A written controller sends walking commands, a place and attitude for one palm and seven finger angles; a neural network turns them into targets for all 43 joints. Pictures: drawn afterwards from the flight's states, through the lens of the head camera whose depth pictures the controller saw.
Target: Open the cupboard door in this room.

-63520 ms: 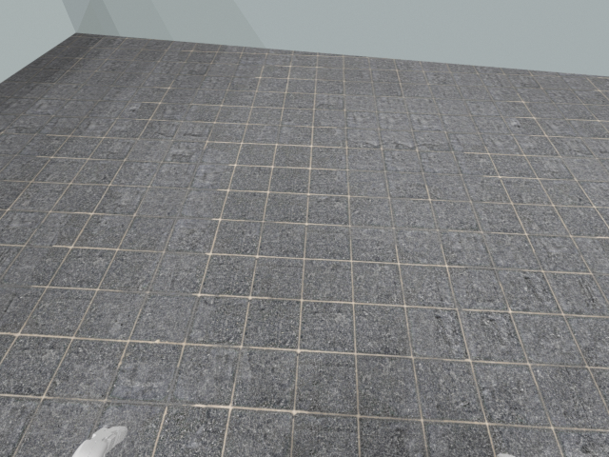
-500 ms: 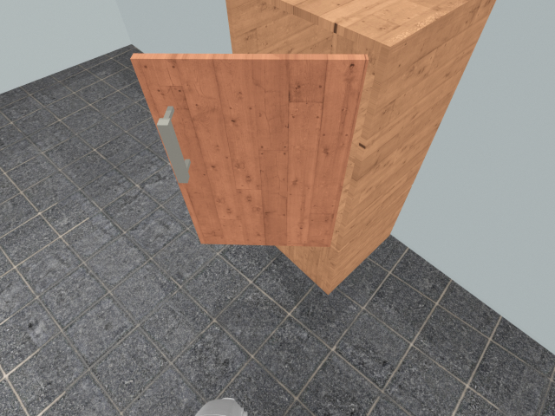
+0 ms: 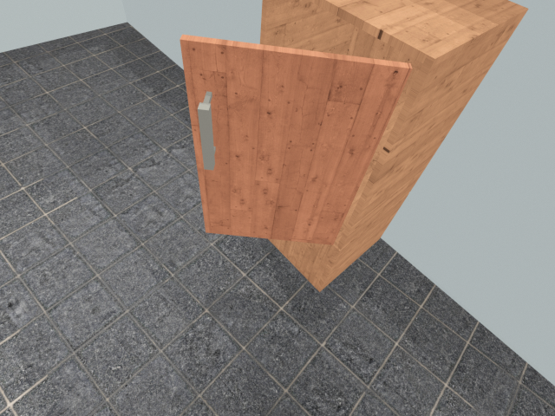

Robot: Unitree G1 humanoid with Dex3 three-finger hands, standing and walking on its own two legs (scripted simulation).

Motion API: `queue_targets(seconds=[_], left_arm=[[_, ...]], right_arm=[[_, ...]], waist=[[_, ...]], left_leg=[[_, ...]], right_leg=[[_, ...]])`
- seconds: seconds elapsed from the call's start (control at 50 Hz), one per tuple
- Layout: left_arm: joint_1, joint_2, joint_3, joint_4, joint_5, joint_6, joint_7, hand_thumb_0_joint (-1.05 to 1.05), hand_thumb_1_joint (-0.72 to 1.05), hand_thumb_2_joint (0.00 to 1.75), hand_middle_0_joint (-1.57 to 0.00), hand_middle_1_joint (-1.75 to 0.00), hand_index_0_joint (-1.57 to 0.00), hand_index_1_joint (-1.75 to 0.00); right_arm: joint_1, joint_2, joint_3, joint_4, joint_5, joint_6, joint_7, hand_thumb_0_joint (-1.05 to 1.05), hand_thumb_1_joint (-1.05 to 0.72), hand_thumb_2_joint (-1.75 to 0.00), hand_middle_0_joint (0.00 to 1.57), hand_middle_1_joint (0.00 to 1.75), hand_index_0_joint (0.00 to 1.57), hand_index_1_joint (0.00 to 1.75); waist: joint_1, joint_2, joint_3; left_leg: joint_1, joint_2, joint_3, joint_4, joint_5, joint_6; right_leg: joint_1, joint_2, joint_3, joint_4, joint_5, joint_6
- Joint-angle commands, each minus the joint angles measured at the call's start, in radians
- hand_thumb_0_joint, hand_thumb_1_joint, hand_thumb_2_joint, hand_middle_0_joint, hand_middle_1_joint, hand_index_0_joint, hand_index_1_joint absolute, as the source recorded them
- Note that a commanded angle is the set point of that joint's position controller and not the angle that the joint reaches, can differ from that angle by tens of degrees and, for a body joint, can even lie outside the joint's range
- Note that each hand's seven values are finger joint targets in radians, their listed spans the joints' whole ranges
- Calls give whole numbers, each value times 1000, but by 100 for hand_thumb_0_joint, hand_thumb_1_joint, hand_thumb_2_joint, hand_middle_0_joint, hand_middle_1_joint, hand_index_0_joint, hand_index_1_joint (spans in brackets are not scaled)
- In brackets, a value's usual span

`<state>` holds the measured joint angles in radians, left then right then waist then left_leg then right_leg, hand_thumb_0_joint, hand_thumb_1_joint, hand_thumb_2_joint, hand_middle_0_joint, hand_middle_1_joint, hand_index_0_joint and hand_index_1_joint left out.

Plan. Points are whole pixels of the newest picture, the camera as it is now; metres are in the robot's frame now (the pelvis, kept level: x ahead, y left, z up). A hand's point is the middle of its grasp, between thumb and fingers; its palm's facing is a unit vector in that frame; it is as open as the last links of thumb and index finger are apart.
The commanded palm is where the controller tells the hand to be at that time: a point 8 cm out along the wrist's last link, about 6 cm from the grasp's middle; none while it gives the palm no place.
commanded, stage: come to a stop and stand still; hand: left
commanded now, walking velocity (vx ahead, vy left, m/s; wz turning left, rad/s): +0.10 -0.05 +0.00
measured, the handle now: (208, 132) +0.61 +0.19 +0.01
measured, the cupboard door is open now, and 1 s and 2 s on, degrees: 45 45 45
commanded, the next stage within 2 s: look again from close up in 1.00 s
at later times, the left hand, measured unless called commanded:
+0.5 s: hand out of the picture -0.02 +0.12 -0.17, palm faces +0.07 -0.98 -0.19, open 7.3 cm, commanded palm none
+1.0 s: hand out of the picture +0.02 +0.15 -0.19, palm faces +0.05 -0.98 -0.19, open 7.4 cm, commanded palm none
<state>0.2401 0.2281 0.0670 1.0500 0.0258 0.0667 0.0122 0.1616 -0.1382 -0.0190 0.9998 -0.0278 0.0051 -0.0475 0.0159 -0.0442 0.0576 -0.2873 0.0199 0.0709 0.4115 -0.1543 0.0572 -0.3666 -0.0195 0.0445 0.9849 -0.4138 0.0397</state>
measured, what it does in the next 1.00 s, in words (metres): steps on the spot: right foot, then left foot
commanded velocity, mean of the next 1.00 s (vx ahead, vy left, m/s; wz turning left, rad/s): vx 0.04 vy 0.06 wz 0.00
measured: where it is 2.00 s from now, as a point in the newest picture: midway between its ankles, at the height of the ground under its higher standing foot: outside the picture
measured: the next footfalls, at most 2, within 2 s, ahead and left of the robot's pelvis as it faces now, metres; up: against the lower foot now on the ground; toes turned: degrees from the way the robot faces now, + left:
right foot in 0.22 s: -0.03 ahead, -0.17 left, +0.00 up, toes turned -2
left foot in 0.58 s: +0.07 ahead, +0.08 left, +0.00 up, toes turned +5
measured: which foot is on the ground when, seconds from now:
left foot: down 0.00-0.22, up 0.24-0.56, down 0.58-1.00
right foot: up 0.00-0.20, down 0.22-1.00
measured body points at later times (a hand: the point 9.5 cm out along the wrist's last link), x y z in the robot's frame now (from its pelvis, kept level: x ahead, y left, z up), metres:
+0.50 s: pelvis -0.01 -0.05 +0.00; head +0.02 -0.05 +0.45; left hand -0.02 +0.17 -0.16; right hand -0.02 -0.28 -0.17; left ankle +0.02 +0.07 -0.72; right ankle -0.07 -0.16 -0.75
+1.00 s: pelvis +0.01 -0.02 -0.01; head +0.04 -0.01 +0.44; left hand +0.02 +0.21 -0.17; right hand +0.08 -0.24 -0.16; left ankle +0.03 +0.07 -0.75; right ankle -0.07 -0.16 -0.75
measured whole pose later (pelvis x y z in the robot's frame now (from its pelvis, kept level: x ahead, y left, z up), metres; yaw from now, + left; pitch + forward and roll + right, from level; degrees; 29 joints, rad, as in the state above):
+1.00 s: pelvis +0.01 -0.02 -0.01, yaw +1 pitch +0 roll +1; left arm 0.24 0.16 0.01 1.11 0.02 0.01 0.04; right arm 0.16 -0.15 -0.01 1.10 -0.01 -0.01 -0.03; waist 0.01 -0.03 0.05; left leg -0.24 -0.02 0.09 0.47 -0.23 0.04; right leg -0.05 -0.08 -0.04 0.41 -0.36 0.05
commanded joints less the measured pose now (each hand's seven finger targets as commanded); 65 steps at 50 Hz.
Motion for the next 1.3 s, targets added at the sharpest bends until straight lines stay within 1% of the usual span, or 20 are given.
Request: queue_targets(seconds=[0.0,0.1,0.16,0.18,0.2,0.22,0.24,0.3,0.38,0.46,0.52,0.56,0.6,0.64,0.78,1.06,1.08,1.12,1.16,1.28], left_arm=[[10,24,-1,-58,-3,-20,-10,0,90,90,-20,-30,-20,-30],[31,-1,-18,-42,-10,-33,-11,0,90,90,-20,-30,-20,-30],[146,12,-17,13,-9,-46,-6,0,90,90,-20,-30,-20,-30],[190,55,-8,24,-1,-53,3,0,90,90,-20,-30,-20,-30],[173,126,2,13,4,-57,11,0,90,90,-20,-30,-20,-30],[93,134,-7,-24,0,-60,15,0,90,90,-20,-30,-20,-30],[24,124,-14,-40,0,-67,12,0,90,90,-20,-30,-20,-30],[27,62,-21,-31,-11,-96,10,0,90,90,-20,-30,-20,-30],[84,76,-11,-10,-5,-104,19,0,90,90,-20,-30,-20,-30],[118,85,-5,12,-2,-91,29,0,90,90,-20,-30,-20,-30],[89,69,-13,15,-12,-82,30,0,90,90,-20,-30,-20,-30],[125,1,-28,10,-16,-74,32,0,90,90,-20,-30,-20,-30],[131,-37,-37,17,-11,-58,37,0,90,90,-20,-30,-20,-30],[118,-25,-40,36,-12,-47,29,0,90,90,-20,-30,-20,-30],[105,13,-46,53,-11,-71,29,0,90,90,-20,-30,-20,-30],[91,26,-48,54,-13,-67,28,0,90,90,-20,-30,-20,-30],[126,34,-62,30,10,-99,68,0,90,90,-20,-30,-20,-30],[67,61,-51,-23,-6,-89,52,0,90,90,-20,-30,-20,-30],[96,60,-51,-30,-7,-94,42,0,90,90,-20,-30,-20,-30],[77,52,-54,-30,-13,-89,37,0,90,90,-20,-30,-20,-30]], right_arm=[[143,-208,-59,0,0,-10,-11,0,-90,-90,20,30,20,30],[132,-216,-64,16,-7,-4,8,0,-90,-90,20,30,20,30],[112,-182,-62,31,2,6,17,0,-90,-90,20,30,20,30],[97,-131,-52,22,9,8,22,0,-90,-90,20,30,20,30],[67,-77,-35,-2,14,8,30,0,-90,-90,20,30,20,30],[32,-125,-41,-17,4,11,38,0,-90,-90,20,30,20,30],[58,-117,-44,-7,0,9,48,0,-90,-90,20,30,20,30],[130,-111,-44,50,1,9,50,0,-90,-90,20,30,20,30],[118,-108,-41,46,11,7,45,0,-90,-90,20,30,20,30],[73,-95,-33,27,21,6,36,0,-90,-90,20,30,20,30],[147,-92,-28,59,17,-9,28,0,-90,-90,20,30,20,30],[197,-174,-44,71,14,-23,15,0,-90,-90,20,30,20,30],[155,-182,-40,63,7,-9,6,0,-90,-90,20,30,20,30],[109,-160,-30,58,11,-9,0,0,-90,-90,20,30,20,30],[85,-146,-27,60,20,-20,4,0,-90,-90,20,30,20,30],[95,-129,-11,106,19,-19,8,0,-90,-90,20,30,20,30],[71,-186,-10,23,20,-35,25,0,-90,-90,20,30,20,30],[109,-165,-10,18,12,-28,28,0,-90,-90,20,30,20,30],[117,-166,-6,-6,9,-28,31,0,-90,-90,20,30,20,30],[142,-164,-4,-15,13,-31,26,0,-90,-90,20,30,20,30]], waist=[[-57,188,-134],[-47,260,-106],[11,142,-52],[35,1,-38],[38,-234,32],[31,-164,111],[-4,-112,113],[-17,-151,136],[4,-101,67],[25,-147,8],[-22,-123,-31],[-21,94,-130],[-10,131,-51],[-5,216,-25],[-22,0,-97],[-11,20,-4],[-14,127,24],[-23,183,-13],[-15,203,-79],[-25,24,-65]], left_leg=[[251,275,-265,-154,116,82],[114,229,-263,-203,-197,59],[-91,118,-182,-161,-376,-14],[-182,42,-101,-13,-372,-56],[-264,-30,-20,160,-332,-87],[-253,5,-57,261,-329,-78],[-214,4,-50,314,-276,-76],[-227,16,-54,391,-165,-87],[-227,17,-39,376,-195,-107],[-126,-10,-11,220,-211,-103],[137,-18,-4,2,67,-83],[297,172,-185,73,456,14],[172,206,-195,7,340,58],[128,173,-216,-62,252,49],[218,88,-110,34,336,-23],[163,80,-114,-32,222,-33],[171,92,-105,148,502,-44],[87,94,-131,93,257,-16],[79,100,-141,79,216,-4],[73,91,-111,76,168,-2]], right_leg=[[-82,-21,-23,-82,-31,5],[98,8,-96,-349,-67,-27],[364,20,-135,-645,87,-48],[393,-102,17,-754,-58,-83],[294,-288,257,-898,-310,-147],[139,-366,305,-942,-356,-184],[93,-334,254,-920,-269,-189],[175,-254,119,-846,95,-166],[310,-290,67,-722,544,-185],[342,-282,52,-603,793,-187],[205,-188,-11,-498,666,-108],[97,-84,-76,-419,254,-41],[120,-50,-92,-461,-12,-34],[149,-57,-97,-463,44,-32],[207,-109,-44,-599,367,-39],[231,-108,-60,-661,268,-41],[103,-94,1,-601,433,-41],[157,-75,-45,-557,163,-79],[185,-53,-60,-528,142,-81],[169,-61,-51,-520,198,-71]])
